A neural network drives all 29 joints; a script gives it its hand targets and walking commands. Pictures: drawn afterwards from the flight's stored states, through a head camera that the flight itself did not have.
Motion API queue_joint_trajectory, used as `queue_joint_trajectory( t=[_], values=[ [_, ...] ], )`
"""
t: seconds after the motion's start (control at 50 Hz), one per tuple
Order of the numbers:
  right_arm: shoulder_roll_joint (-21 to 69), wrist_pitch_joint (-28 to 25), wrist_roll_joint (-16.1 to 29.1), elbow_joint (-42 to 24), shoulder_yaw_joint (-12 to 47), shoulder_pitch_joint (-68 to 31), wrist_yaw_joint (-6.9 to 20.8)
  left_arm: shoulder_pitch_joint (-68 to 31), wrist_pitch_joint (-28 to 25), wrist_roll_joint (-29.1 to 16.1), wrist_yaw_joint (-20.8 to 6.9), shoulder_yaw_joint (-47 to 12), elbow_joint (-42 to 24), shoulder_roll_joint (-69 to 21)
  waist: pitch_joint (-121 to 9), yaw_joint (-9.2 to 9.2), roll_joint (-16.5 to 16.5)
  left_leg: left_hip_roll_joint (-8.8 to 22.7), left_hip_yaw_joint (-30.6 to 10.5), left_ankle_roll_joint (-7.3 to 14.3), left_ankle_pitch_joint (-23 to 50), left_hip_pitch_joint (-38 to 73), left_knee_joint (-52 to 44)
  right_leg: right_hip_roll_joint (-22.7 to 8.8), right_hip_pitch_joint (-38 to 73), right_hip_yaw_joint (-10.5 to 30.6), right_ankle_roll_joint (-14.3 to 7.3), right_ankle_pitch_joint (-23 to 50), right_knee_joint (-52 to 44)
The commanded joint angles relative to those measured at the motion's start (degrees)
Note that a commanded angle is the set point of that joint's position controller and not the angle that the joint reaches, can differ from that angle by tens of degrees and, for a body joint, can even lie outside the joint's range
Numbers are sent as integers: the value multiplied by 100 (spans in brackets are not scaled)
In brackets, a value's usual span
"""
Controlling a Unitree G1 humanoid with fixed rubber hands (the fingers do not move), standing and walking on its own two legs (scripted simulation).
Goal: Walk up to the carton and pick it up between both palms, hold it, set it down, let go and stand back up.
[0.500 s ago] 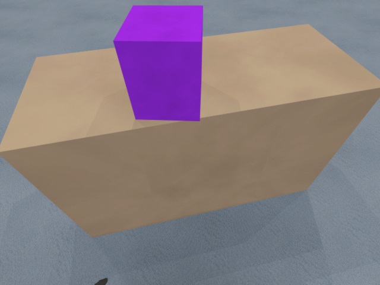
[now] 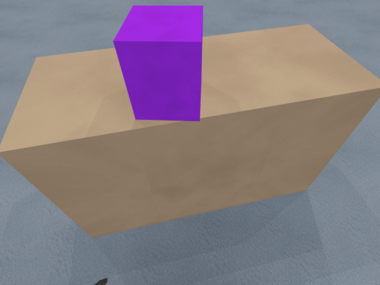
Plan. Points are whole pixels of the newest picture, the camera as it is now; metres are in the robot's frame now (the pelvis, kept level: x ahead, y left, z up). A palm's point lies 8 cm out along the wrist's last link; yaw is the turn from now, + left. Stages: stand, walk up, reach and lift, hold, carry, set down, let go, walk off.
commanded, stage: walk up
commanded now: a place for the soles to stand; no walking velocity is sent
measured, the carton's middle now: (167, 65) +0.66 +0.08 +0.10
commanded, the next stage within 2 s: none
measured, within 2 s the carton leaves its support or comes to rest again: neither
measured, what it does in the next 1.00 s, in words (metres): walks ahead: left foot, then right foot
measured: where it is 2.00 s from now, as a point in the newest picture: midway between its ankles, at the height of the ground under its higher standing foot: (192, 265)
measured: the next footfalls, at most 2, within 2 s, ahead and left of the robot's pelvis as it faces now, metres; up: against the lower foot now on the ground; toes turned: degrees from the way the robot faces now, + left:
left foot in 0.54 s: +0.26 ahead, +0.16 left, +0.00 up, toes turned +2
right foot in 0.84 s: +0.32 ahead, -0.09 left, +0.00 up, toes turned +8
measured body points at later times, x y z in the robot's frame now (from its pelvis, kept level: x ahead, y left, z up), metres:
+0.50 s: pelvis +0.10 +0.00 -0.01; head +0.11 -0.01 +0.44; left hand +0.09 +0.28 -0.14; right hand +0.21 -0.28 -0.14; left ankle +0.20 +0.15 -0.73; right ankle +0.02 -0.12 -0.75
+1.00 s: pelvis +0.23 -0.03 -0.01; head +0.24 -0.07 +0.43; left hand +0.24 +0.28 -0.12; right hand +0.32 -0.31 -0.16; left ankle +0.23 +0.13 -0.69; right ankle +0.29 -0.11 -0.75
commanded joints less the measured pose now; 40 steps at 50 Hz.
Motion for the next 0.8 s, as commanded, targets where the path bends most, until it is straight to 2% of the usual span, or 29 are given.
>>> queue_joint_trajectory(
  t=[0.0, 0.04, 0.06, 0.08, 0.1, 0.12, 0.14, 0.16, 0.18, 0.2, 0.22, 0.24, 0.28, 0.3, 0.36, 0.42, 0.46, 0.48, 0.5, 0.52, 0.54, 0.56, 0.58, 0.62, 0.64, 0.68, 0.72, 0.76, 0.78],
  values=[
    [-1970, -215, -173, -604, -614, 263, 103, -36, -251, 148, -127, 628, -486, 1988, -400, -81, 625, 811, -1433, 689, -2938, -275, -796, -273, -146, 102, -377, -2407, 639],
    [-2062, -187, -196, -648, -708, 384, 132, -58, -260, 183, -173, 640, -564, 1812, 343, -85, 953, 1218, -2165, 1009, -3724, -433, -1292, -72, -1127, -77, -388, -2352, 1132],
    [-2116, -188, -197, -742, -754, 303, 125, -47, -275, 165, -186, 648, -578, 1746, 569, -77, 1167, 1436, -2373, 1148, -3445, -406, -1399, -94, -1291, -129, -355, -1803, 1432],
    [-2127, -191, -176, -827, -764, 221, 121, 75, -305, 148, -185, 645, -533, 1697, 523, -18, 1064, 1418, -2276, 1237, -2783, -244, -1222, -196, -1264, -30, -328, -1583, 1199],
    [-2064, -187, -143, -898, -735, 173, 137, 157, -357, 137, -189, 650, -510, 1736, 276, 31, 917, 1356, -2047, 1195, -2271, -151, -971, -217, -1013, -22, -351, -1420, 891],
    [-1971, -162, -137, -973, -709, 39, 166, 411, -415, 145, -169, 661, -466, 1716, -74, 149, 789, 1142, -1661, 1053, -1765, -199, -531, -188, -373, -23, -392, -1343, 368],
    [-1811, -140, -133, -1095, -644, -211, 198, 964, -440, 152, -121, 709, -309, 1795, -300, 426, 597, 782, -1171, 754, -1268, -842, 240, -180, 773, 171, -493, -1185, -152],
    [-1350, -154, -79, -1330, -503, -401, 207, 1474, -499, 200, -53, 804, -203, 2148, -554, 615, -196, 185, -554, 374, -1296, -1998, 1501, -1031, 1903, 1507, -779, -1768, -510],
    [-1287, -150, -84, -1407, -490, -625, 190, 1416, -539, 247, -20, 901, -259, 2584, 79, 637, -722, -421, -175, 175, -1844, -3376, 2632, -2087, 1992, 3104, -1359, -2313, -1118],
    [-1595, -155, -125, -1345, -533, -565, 150, 1080, -554, 198, -22, 894, -437, 2694, 592, 477, -122, 72, -687, 163, -1809, -3469, 3145, -2541, 1313, 3205, -1758, -2011, -1057],
    [-1668, -169, -69, -1206, -548, -230, 172, 818, -565, 117, -13, 870, -552, 2600, 848, 286, 73, 188, -733, 163, -1544, -3210, 3305, -2403, 928, 2745, -1782, -1484, -912],
    [-1659, -194, -27, -1195, -564, -56, 195, 767, -566, 83, -16, 804, -579, 2429, 767, 203, -67, 227, -703, 154, -1394, -3019, 3223, -2085, 948, 2136, -1576, -744, -783],
    [-1692, -205, -23, -1283, -610, 45, 248, 711, -565, 72, -48, 790, -649, 2316, 552, 143, -439, 442, -637, 80, -1144, -2737, 2767, -1764, 1034, 1346, -1365, 104, -757],
    [-1729, -212, -41, -1336, -625, -46, 282, 802, -560, 62, -60, 772, -685, 2278, 422, 228, -498, 416, -436, 3, -1066, -2626, 2592, -1659, 1104, 1078, -1339, 434, -718],
    [-1628, -189, -54, -1536, -615, -261, 302, 956, -548, 37, -82, 768, -759, 2324, 478, 255, -381, 464, -149, 2, -445, -2211, 2018, -1686, 854, 739, -1251, 1382, -554],
    [-1615, -173, -27, -1581, -656, -131, 320, 733, -493, 27, -120, 742, -891, 2403, 551, 123, -585, 410, 191, 65, -21, -1376, 1486, -1461, 181, 296, -1094, 1374, -283],
    [-1636, -189, -57, -1479, -706, 365, 295, 630, -441, 3, -120, 698, -936, 2410, 400, -112, -486, 223, 436, 105, 321, -470, 1017, -1279, -189, 67, -960, 1223, 391],
    [-1661, -233, -67, -1342, -760, 963, 266, 578, -409, -7, -125, 683, -974, 2351, 108, -398, -184, 107, 481, 161, 689, 152, 518, -1075, -277, -99, -868, 1422, 1299],
    [-1918, -276, -149, -1157, -878, 1666, 195, 734, -377, -13, -118, 566, -1024, 2039, -432, -660, 558, 10, 357, 226, 506, 995, 447, -732, -574, -329, -725, 1215, 2716],
    [-2312, -291, -240, -1202, -997, 2004, 111, 998, -356, -47, -118, 480, -1105, 1678, -748, -710, 1611, 931, -1365, 603, -753, 1454, 26, -322, -1443, -581, -462, -68, 4277],
    [-2569, -310, -93, -1429, -983, 1686, 80, 1244, -327, -36, -152, 501, -1102, 1629, -637, -367, 1554, 1901, -3900, 1156, -2027, 1275, -793, 235, -2324, 13, -343, -2054, 4833],
    [-2672, -312, 99, -1540, -1001, 1149, 126, 1181, -256, -77, -121, 596, -857, 2195, -213, -248, 980, 2074, -4143, 1582, -3185, 348, -1215, -92, -2327, 376, -362, -1996, 5075],
    [-2513, -306, 148, -1645, -935, 682, 128, 1203, -217, -26, -161, 612, -766, 2242, 346, -10, 694, 1930, -3668, 1499, -3333, -159, -1181, -301, -2401, 346, -337, -1829, 4988],
    [-2276, -304, 91, -1671, -787, 490, 112, 1079, -222, 61, -223, 667, -651, 2110, 559, 51, 446, 1523, -2725, 1339, -2627, -860, -1013, -485, -2028, 313, -245, -1749, 4201],
    [-2278, -312, 60, -1636, -773, 610, 116, 1105, -214, 61, -248, 671, -640, 2029, 459, 26, 576, 1427, -2443, 1298, -2342, -983, -941, -492, -1815, 253, -184, -1757, 3841],
    [-2313, -320, 3, -1567, -768, 806, 127, 886, -207, 87, -282, 702, -669, 1951, 251, -67, 777, 1336, -2067, 1377, -2197, -933, -822, -395, -1709, 52, -161, -2058, 3106],
    [-2369, -289, -22, -1609, -795, 749, 148, 858, -219, 136, -288, 737, -675, 1990, 68, -65, 1054, 1407, -2113, 1424, -2546, -1057, -782, -341, -1564, -72, -129, -1897, 2753],
    [-2398, -224, -16, -1676, -769, 341, 133, 1006, -225, 158, -261, 757, -578, 1947, 32, 172, 950, 1471, -1993, 1310, -2559, -1771, -531, -336, -754, -143, -208, -1294, 2297],
    [-2280, -174, -20, -1710, -720, 68, 117, 1253, -259, 127, -212, 752, -433, 1879, -88, 421, 810, 1201, -1572, 1044, -2511, -2259, -101, -270, 78, -226, -248, -553, 1746]
  ],
)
